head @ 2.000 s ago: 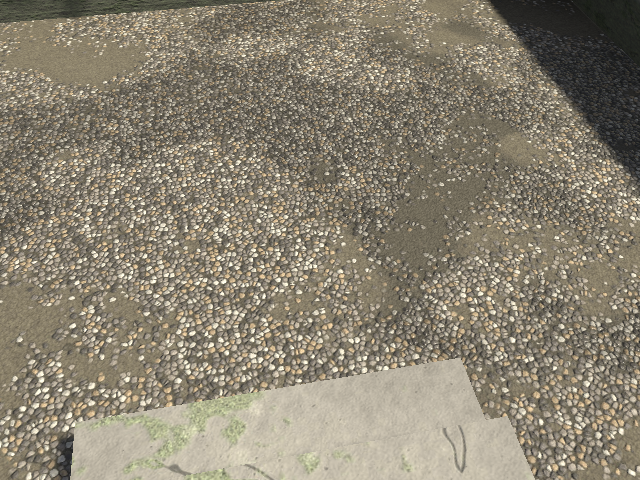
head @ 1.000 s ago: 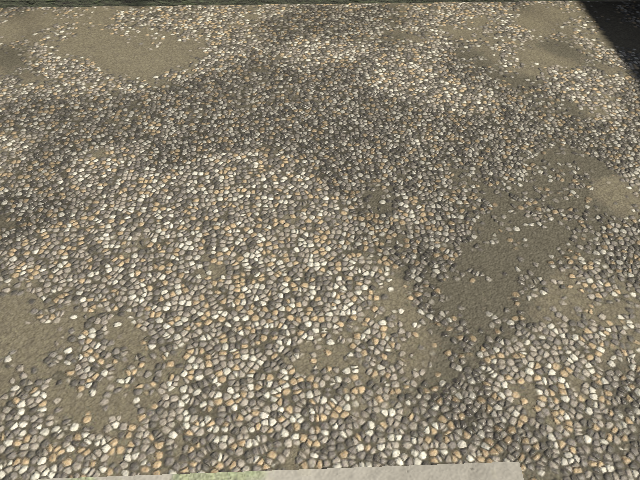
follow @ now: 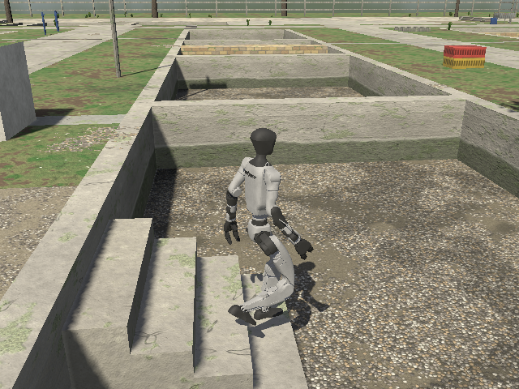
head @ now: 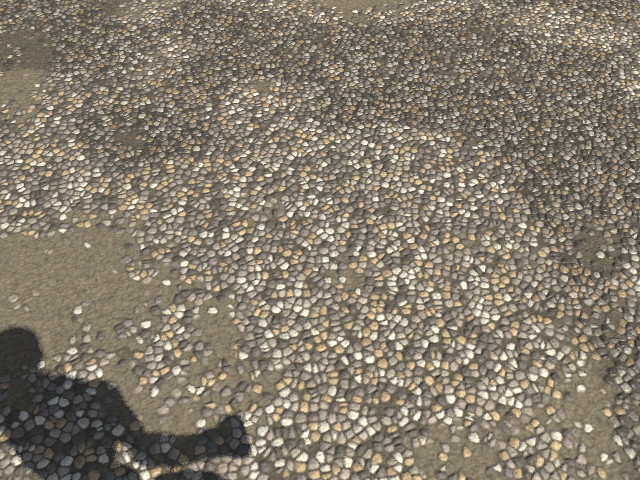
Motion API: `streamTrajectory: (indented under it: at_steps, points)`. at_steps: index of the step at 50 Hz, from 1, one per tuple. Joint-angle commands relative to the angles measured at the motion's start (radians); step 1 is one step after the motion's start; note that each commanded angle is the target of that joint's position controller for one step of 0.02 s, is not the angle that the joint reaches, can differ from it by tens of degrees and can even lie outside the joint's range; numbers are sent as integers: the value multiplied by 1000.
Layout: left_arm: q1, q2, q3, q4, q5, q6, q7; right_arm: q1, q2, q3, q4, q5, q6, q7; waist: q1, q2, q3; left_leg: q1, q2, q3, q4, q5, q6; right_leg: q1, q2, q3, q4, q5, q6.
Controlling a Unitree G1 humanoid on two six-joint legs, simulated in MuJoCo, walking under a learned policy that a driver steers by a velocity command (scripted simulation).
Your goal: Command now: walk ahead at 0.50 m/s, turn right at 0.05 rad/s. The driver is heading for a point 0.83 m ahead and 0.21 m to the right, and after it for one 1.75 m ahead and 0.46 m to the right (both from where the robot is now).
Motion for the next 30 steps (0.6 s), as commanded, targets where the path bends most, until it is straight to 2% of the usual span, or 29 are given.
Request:
streamTrajectory:
  at_steps: [1,2,3,4,5,6,7,8,9,10,11,12,13,14,15,16,17,18,19,20,21,23,24,25,26,27,28,29,30]
  points:
    - [-64,77,17,-157,-27,-9,33,303,-187,-49,69,-9,14,-8,-129,100,-188,511,439,-634,-289,-91,314,-603,-46,-76,110,286,-8]
    - [-59,77,25,-149,-11,7,39,175,-117,-24,46,-36,-15,-9,-62,21,-91,267,421,-585,-238,15,263,-524,-81,35,-116,509,-38]
    - [-31,67,31,-130,14,20,41,141,-79,-13,51,-39,-30,-5,-34,27,-43,153,380,-505,-198,148,227,-477,-94,49,-172,528,-49]
    - [-39,47,41,-135,28,26,40,124,-63,-5,67,-26,-47,-17,-5,40,5,19,294,-323,-231,271,168,-392,-99,59,-372,598,-38]
    - [-36,24,45,-143,39,27,35,149,-92,-13,87,-28,-50,-33,-3,91,-4,39,275,-285,-248,316,181,-375,-103,54,-479,606,-21]
    - [-55,19,44,-156,40,28,27,205,-115,-20,124,-38,-49,-52,-8,108,-31,68,289,-281,-244,420,207,-371,-107,58,-501,614,-10]
    - [-85,33,45,-171,34,23,16,240,-112,-22,132,-42,-45,-65,-12,87,-49,120,277,-249,-233,450,215,-398,-104,52,-542,670,-11]
    - [-94,41,47,-183,28,24,7,250,-118,-25,142,-38,-45,-76,-8,104,-57,148,298,-248,-220,483,211,-413,-94,75,-552,718,-22]
    - [-163,84,61,-213,25,18,-7,254,-76,-20,148,-16,-48,-88,-21,71,-41,226,257,-192,-198,368,153,-487,-97,145,-707,852,-43]
    - [-227,83,60,-230,25,10,-19,258,-76,-19,147,-10,-55,-98,-41,87,-16,249,252,-172,-180,327,126,-518,-79,142,-796,958,-56]
    - [-293,67,57,-258,35,8,-29,290,-69,-15,160,-5,-54,-115,-51,70,19,182,205,-72,-164,241,99,-464,-52,89,-952,1138,-47]
    - [-342,33,47,-276,49,9,-45,334,-57,-6,178,-2,-51,-124,-78,76,18,155,187,-30,-165,179,90,-385,-33,32,-1012,1253,-52]
    - [-372,13,40,-289,53,11,-55,347,-53,-3,179,-7,-48,-130,-91,79,24,121,177,-10,-147,88,92,-326,-19,10,-1058,1322,-52]
    - [-388,15,39,-299,54,11,-64,343,-60,-1,176,-10,-47,-134,-92,76,34,91,175,0,-125,30,90,-276,-10,2,-1081,1360,-58]
    - [-396,16,39,-306,50,16,-73,354,-69,-3,174,-14,-45,-133,-102,75,46,102,185,-5,-101,9,93,-275,-3,3,-1084,1360,-64]
    - [-428,12,34,-318,46,19,-79,366,-71,-6,171,-8,-41,-133,-117,60,63,153,200,-13,-58,9,94,-317,-6,8,-1102,1333,-67]
    - [-474,10,29,-340,46,20,-83,388,-72,-6,168,-5,-35,-135,-144,54,88,222,221,-28,-9,6,98,-388,-5,10,-1130,1299,-67]
    - [-522,5,24,-359,38,17,-92,416,-75,-10,163,-8,-28,-136,-174,40,113,295,240,-41,39,10,97,-461,-9,8,-1165,1259,-62]
    - [-565,-1,17,-380,39,14,-106,453,-76,-10,162,-15,-21,-138,-206,32,127,352,253,-53,80,5,92,-509,-16,1,-1196,1237,-58]
    - [-604,2,15,-397,30,10,-122,468,-77,-11,160,-15,-13,-144,-220,29,141,380,269,-58,121,0,89,-533,-33,-8,-1219,1223,-58]
    - [-624,-4,8,-396,21,9,-134,467,-83,-14,153,-9,-2,-150,-232,21,156,390,274,-50,157,28,86,-522,-40,-29,-1264,1217,-57]
    - [-653,-17,-4,-395,15,0,-142,462,-105,-19,140,5,8,-140,-240,37,152,350,275,-27,206,125,79,-400,-46,-117,-1319,1150,-65]
    - [-587,-6,1,-370,6,3,-139,419,-133,-26,137,4,15,-130,-195,47,138,303,294,-32,264,183,75,-275,-70,-118,-1354,1082,-90]
    - [-483,41,22,-329,15,3,-128,415,-146,-29,139,-3,11,-117,-147,26,69,280,267,6,389,362,75,-90,-26,-172,-1368,1062,-118]
    - [-320,92,48,-266,27,5,-112,389,-157,-29,126,-4,4,-105,-58,4,-1,205,217,65,613,503,49,164,50,-267,-1412,1096,-139]
    - [-110,171,81,-193,31,18,-96,382,-147,-34,140,-12,-21,-96,37,-57,-67,-64,138,93,1011,185,-8,520,-33,-151,-1396,1333,-225]
    - [-51,267,78,-175,65,-1,-86,489,-40,-6,112,-32,-52,-74,-13,-255,-251,-484,44,39,1451,-656,-65,972,-230,54,-1008,1794,-337]
    - [8,236,80,-180,40,7,-79,443,-141,-12,55,-3,-80,-63,61,-216,-482,-540,56,-95,1439,-597,-86,1068,-297,223,-1033,1640,-455]
    - [31,239,84,-181,28,25,-59,312,-150,-16,-27,25,-87,-67,82,-171,-500,-628,54,-106,1375,-563,-100,1037,-320,352,-1199,1212,-476]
